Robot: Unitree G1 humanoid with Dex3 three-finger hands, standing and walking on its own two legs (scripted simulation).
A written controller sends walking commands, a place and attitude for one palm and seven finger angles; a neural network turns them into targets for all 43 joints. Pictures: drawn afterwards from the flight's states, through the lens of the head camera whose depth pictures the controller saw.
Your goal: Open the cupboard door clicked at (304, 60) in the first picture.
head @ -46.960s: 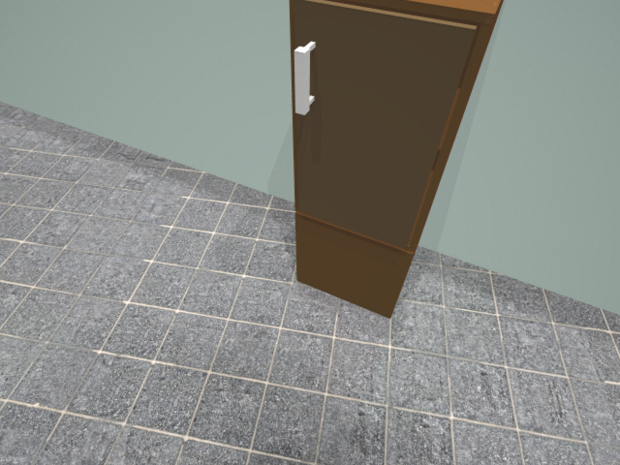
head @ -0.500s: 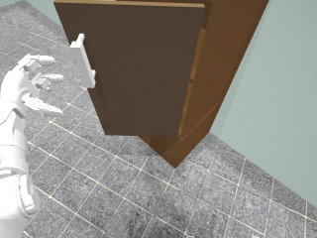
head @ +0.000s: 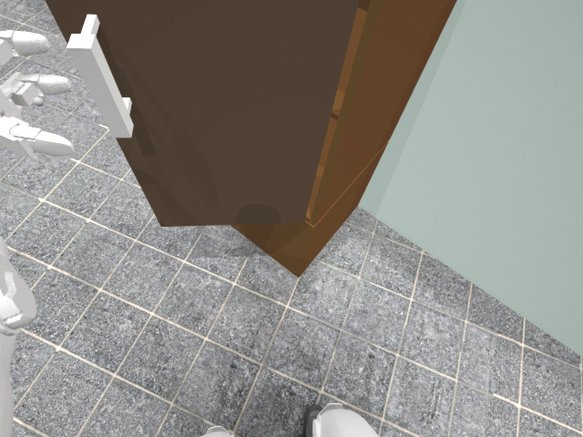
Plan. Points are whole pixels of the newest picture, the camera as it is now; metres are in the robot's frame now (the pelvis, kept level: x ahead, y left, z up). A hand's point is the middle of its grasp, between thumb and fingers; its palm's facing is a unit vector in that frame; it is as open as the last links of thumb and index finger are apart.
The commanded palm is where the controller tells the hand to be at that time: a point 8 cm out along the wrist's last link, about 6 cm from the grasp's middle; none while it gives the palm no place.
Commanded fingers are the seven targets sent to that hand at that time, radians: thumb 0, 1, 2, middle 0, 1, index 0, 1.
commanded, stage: move the hooked fingers beside the handle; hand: left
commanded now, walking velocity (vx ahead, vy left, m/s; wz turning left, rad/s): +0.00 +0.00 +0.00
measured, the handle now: (108, 80) +0.55 +0.20 +0.13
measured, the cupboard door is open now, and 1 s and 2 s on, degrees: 42 42 42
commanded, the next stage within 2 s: slide the fingers in behind the handle in 1.16 s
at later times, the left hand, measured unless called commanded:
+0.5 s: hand (45, 94) +0.51 +0.26 +0.14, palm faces -0.01 -1.00 +0.00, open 14.0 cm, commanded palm +0.49 +0.30 +0.13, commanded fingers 0.00 -0.50 0.30 -0.30 -1.20 -0.30 -1.20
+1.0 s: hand (56, 97) +0.51 +0.25 +0.14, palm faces -0.01 -1.00 -0.02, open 13.9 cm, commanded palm +0.49 +0.30 +0.13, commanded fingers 0.00 -0.50 0.30 -0.30 -1.20 -0.30 -1.20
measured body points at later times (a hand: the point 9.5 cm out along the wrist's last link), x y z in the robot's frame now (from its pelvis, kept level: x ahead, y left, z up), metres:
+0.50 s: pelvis +0.02 +0.00 +0.00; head +0.13 +0.02 +0.44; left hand +0.51 +0.31 +0.14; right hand +0.01 -0.26 -0.11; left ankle -0.03 +0.10 -0.71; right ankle +0.03 -0.13 -0.71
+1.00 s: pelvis +0.00 -0.01 +0.00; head +0.12 +0.01 +0.43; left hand +0.51 +0.30 +0.14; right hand +0.01 -0.28 -0.11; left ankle -0.03 +0.10 -0.71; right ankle +0.03 -0.13 -0.71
